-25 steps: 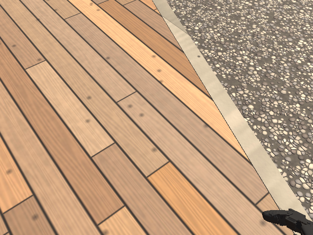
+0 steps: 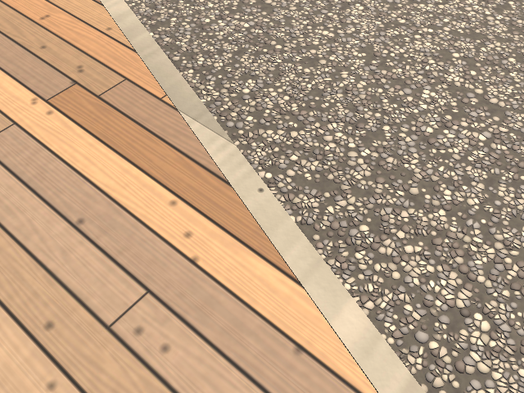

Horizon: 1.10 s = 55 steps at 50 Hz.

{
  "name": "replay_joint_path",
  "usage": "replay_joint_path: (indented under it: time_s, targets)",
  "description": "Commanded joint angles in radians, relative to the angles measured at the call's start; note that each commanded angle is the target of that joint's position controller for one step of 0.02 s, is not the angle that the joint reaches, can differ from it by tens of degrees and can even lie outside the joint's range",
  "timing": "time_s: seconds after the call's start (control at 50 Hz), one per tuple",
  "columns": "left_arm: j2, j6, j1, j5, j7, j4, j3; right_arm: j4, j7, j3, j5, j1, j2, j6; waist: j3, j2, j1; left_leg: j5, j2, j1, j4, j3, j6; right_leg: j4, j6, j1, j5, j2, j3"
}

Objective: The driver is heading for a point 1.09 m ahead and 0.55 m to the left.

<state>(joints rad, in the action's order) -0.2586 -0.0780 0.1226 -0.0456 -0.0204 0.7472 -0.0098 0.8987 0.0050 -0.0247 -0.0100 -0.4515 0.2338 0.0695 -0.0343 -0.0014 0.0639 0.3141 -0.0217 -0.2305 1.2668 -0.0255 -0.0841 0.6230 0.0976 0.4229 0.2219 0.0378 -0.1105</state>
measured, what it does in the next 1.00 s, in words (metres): walks ahead, turning left: left foot, then right foot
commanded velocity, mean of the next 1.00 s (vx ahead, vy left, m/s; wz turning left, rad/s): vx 0.22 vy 0.00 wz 0.82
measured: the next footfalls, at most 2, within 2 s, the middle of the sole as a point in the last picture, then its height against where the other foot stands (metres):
left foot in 0.32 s outside the picture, level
right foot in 0.74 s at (267, 351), level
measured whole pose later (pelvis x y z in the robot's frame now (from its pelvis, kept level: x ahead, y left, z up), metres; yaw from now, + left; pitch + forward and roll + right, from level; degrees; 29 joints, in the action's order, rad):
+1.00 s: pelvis +0.41 +0.00 +0.01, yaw +52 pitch +1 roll -1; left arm -0.25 0.01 0.16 -0.03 0.03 0.62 -0.03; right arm 0.55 0.00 -0.05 -0.02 -0.14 0.32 -0.06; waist -0.05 -0.02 -0.03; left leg 0.42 -0.03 -0.59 1.18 -0.08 0.09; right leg 0.49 0.00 0.34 0.17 -0.02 -0.05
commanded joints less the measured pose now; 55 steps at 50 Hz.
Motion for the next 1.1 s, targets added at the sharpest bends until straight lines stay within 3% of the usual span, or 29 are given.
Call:
replay_joint_path:
  time_s: [0.02,0.06,0.1,0.12,0.14,0.18,0.22,0.28,0.3,0.32,0.34,0.36,0.38,0.4,0.42,0.46,0.5,0.56,0.7,0.72,0.74,0.76,0.78,0.8,0.84,0.88,0.96,1.04,1.1]
  targets:
    - [-0.090,-0.029,0.168,0.006,0.009,0.026,-0.043,-0.063,-0.006,-0.025,0.009,0.010,0.088,-0.014,-0.003,-0.038,-0.057,-0.056,-0.081,-0.385,0.112,-0.051,0.010,-0.349,0.049,-0.303,-0.352,-0.311,0.345]
    - [-0.079,-0.054,0.163,0.032,-0.003,0.036,-0.040,-0.057,-0.012,-0.035,0.023,-0.025,0.072,-0.054,-0.010,0.037,0.002,-0.024,-0.075,-0.334,0.039,-0.027,0.039,-0.326,0.018,-0.225,-0.720,-0.308,0.183]
    - [-0.081,-0.064,0.156,0.042,0.001,0.040,-0.043,-0.080,-0.021,-0.040,0.028,0.046,0.066,-0.066,-0.020,0.082,0.005,-0.088,-0.056,-0.374,-0.029,0.020,0.051,-0.347,0.002,-0.222,-0.807,-0.271,0.064]
    - [-0.043,-0.065,0.001,0.058,0.023,-0.010,-0.047,-0.107,-0.009,-0.049,-0.071,0.079,0.071,-0.042,-0.010,0.152,0.013,-0.134,-0.080,-0.414,-0.074,-0.033,0.060,-0.374,-0.005,-0.260,-0.732,-0.236,0.026]
    - [-0.058,-0.062,-0.049,0.059,0.041,-0.030,-0.046,-0.128,-0.009,-0.044,-0.070,0.124,0.080,-0.028,-0.022,0.145,0.020,-0.199,-0.074,-0.412,-0.161,0.000,0.070,-0.392,-0.007,-0.235,-0.702,-0.219,-0.025]
    - [-0.097,-0.045,-0.049,0.056,0.074,-0.046,-0.056,-0.157,-0.030,-0.032,-0.031,0.205,0.062,-0.006,-0.042,0.071,-0.009,-0.388,-0.038,-0.308,-0.434,0.099,0.072,-0.369,-0.036,-0.193,-0.670,-0.152,-0.130]
    - [-0.171,-0.039,0.038,0.067,0.100,-0.040,-0.077,-0.175,-0.060,-0.030,-0.008,0.222,0.052,-0.005,0.034,0.045,-0.038,-0.525,0.021,-0.204,-0.582,0.172,0.059,-0.276,-0.052,-0.288,-0.834,-0.168,-0.139]
    - [-0.212,-0.013,-0.037,0.101,0.092,-0.080,-0.095,-0.155,-0.071,-0.078,-0.023,-0.006,0.169,-0.052,0.146,0.131,0.082,-0.375,0.080,0.029,-0.571,0.174,-0.004,0.012,-0.066,-0.326,-1.058,-0.228,-0.121]
    - [-0.190,-0.007,-0.074,0.105,0.077,-0.096,-0.092,-0.132,-0.058,-0.110,-0.021,-0.137,0.240,-0.064,0.186,0.068,0.153,-0.391,0.087,0.191,-0.623,0.133,-0.048,0.242,-0.075,-0.257,-0.918,-0.218,-0.102]
    - [-0.114,-0.007,-0.074,0.103,0.045,-0.094,-0.073,-0.122,-0.039,-0.112,-0.026,-0.132,0.240,-0.067,0.111,-0.141,0.145,-0.586,0.044,0.249,-0.758,0.048,-0.097,0.577,-0.118,-0.140,-0.157,-0.079,-0.100]
    - [0.010,-0.016,0.059,0.061,0.011,-0.126,-0.045,-0.181,-0.035,-0.095,0.022,0.016,0.255,-0.048,0.077,-0.418,-0.045,-1.175,-0.073,0.312,-0.682,-0.303,-0.238,0.939,-0.165,0.144,0.526,0.115,0.004]
    - [-0.065,-0.017,0.210,0.061,-0.001,-0.143,-0.041,-0.257,-0.048,-0.091,0.068,0.098,0.285,-0.021,0.360,-0.293,-0.087,-0.976,-0.262,0.420,-0.831,-0.684,-0.416,1.061,-0.174,0.209,0.466,0.132,0.252]
    - [-0.162,-0.015,0.126,0.077,-0.007,-0.158,-0.060,-0.310,-0.051,-0.109,0.033,0.184,0.288,-0.024,0.322,-0.121,-0.068,-0.554,-0.275,0.360,-0.931,-0.723,-0.407,1.002,-0.144,0.237,0.397,0.086,0.283]
    - [-0.170,-0.003,0.028,0.072,0.001,-0.183,-0.069,-0.320,-0.047,-0.102,-0.008,0.239,0.243,-0.028,0.183,0.022,-0.086,-0.323,-0.220,0.227,-0.976,-0.666,-0.348,0.891,-0.130,0.272,0.325,0.048,0.271]
    - [-0.148,0.010,-0.010,0.061,0.014,-0.188,-0.067,-0.326,-0.038,-0.090,-0.024,0.265,0.207,-0.031,0.150,0.089,-0.106,-0.276,-0.196,0.128,-0.986,-0.636,-0.308,0.812,-0.131,0.240,0.292,0.020,0.275]
    - [-0.137,0.036,-0.039,0.050,0.025,-0.203,-0.069,-0.355,-0.016,-0.092,-0.017,0.304,0.195,-0.049,0.133,0.062,-0.117,-0.387,-0.113,-0.003,-0.982,-0.506,-0.252,0.651,-0.152,0.138,0.271,0.001,0.275]
    - [-0.071,0.042,-0.058,0.046,0.032,-0.205,-0.057,-0.370,0.009,-0.104,-0.010,0.302,0.203,-0.071,0.141,0.027,-0.105,-0.574,-0.038,-0.040,-0.925,-0.395,-0.212,0.442,-0.183,0.104,0.234,0.016,0.232]
    - [-0.034,0.058,-0.082,0.052,0.042,-0.200,-0.046,-0.396,0.038,-0.116,-0.011,0.300,0.215,-0.116,0.230,-0.020,-0.073,-0.541,-0.006,-0.010,-0.874,-0.387,-0.159,0.261,-0.213,0.064,0.073,0.051,0.230]
    - [-0.065,0.039,-0.132,0.054,0.031,-0.191,-0.060,-0.452,0.019,-0.103,-0.013,0.362,0.181,-0.147,0.146,-0.166,-0.038,-0.077,0.041,-0.050,-0.817,-0.544,-0.076,-0.098,-0.143,-0.054,-0.005,0.061,0.250]
    - [-0.082,0.030,-0.083,0.043,0.030,-0.172,-0.068,-0.464,0.016,-0.097,-0.013,0.387,0.165,-0.143,0.156,-0.154,-0.066,-0.025,0.067,-0.080,-0.755,-0.544,-0.054,-0.223,-0.120,-0.143,-0.098,0.030,0.255]
    - [-0.116,0.025,-0.042,0.033,0.031,-0.160,-0.079,-0.468,0.010,-0.079,-0.010,0.366,0.123,-0.140,0.196,-0.056,-0.066,0.223,0.124,-0.188,-0.582,-0.485,-0.017,-0.283,-0.064,-0.296,-0.172,-0.114,0.344]
    - [-0.189,0.034,-0.044,0.004,0.037,-0.187,-0.088,-0.484,0.008,-0.067,-0.011,0.356,0.088,-0.133,0.195,0.182,-0.036,0.382,0.252,-0.383,-0.306,-0.259,0.044,-0.295,0.076,-0.377,-0.312,-0.339,0.592]
    - [-0.175,0.027,-0.037,-0.034,0.038,-0.191,-0.090,-0.486,-0.010,-0.091,0.004,0.315,0.186,-0.112,0.190,0.270,-0.013,0.347,0.181,-0.480,-0.036,-0.212,0.115,-0.328,0.196,-0.314,-0.350,-0.480,0.772]
    - [-0.117,0.025,-0.085,-0.014,0.048,-0.219,-0.076,-0.447,-0.018,-0.109,0.001,0.285,0.259,-0.110,0.166,0.183,-0.010,0.265,0.113,-0.492,0.086,-0.178,0.158,-0.302,0.194,-0.287,-0.303,-0.450,0.667]
    - [-0.082,0.040,-0.111,0.021,0.063,-0.236,-0.058,-0.397,-0.007,-0.098,-0.006,0.255,0.232,-0.127,0.137,0.062,-0.022,0.120,0.073,-0.497,0.186,-0.140,0.177,-0.277,0.096,-0.252,-0.124,-0.308,0.460]
    - [-0.103,0.054,-0.097,0.020,0.076,-0.235,-0.052,-0.411,-0.005,-0.076,-0.009,0.289,0.194,-0.132,0.092,0.035,-0.047,0.049,0.046,-0.501,0.204,-0.074,0.182,-0.288,0.086,-0.192,-0.178,-0.266,0.347]
    - [-0.149,0.072,0.008,0.007,0.062,-0.202,-0.067,-0.447,0.000,-0.025,-0.011,0.379,0.115,-0.110,0.144,0.106,-0.103,0.093,-0.001,-0.433,-0.078,-0.022,0.182,-0.270,0.116,-0.270,-0.248,-0.258,0.268]
    - [-0.196,0.087,0.024,0.042,0.031,-0.178,-0.093,-0.397,-0.007,-0.013,0.004,0.308,0.116,-0.106,0.174,0.197,-0.100,0.130,0.018,-0.205,-0.411,0.061,0.145,-0.261,0.116,-0.217,-0.177,-0.280,0.220]
    - [-0.143,0.090,0.091,0.067,0.028,-0.129,-0.073,-0.331,-0.011,-0.015,0.012,0.203,0.111,-0.108,0.151,0.204,-0.063,-0.086,0.064,0.049,-0.834,0.087,0.062,-0.162,0.043,-0.118,-0.211,-0.262,0.188]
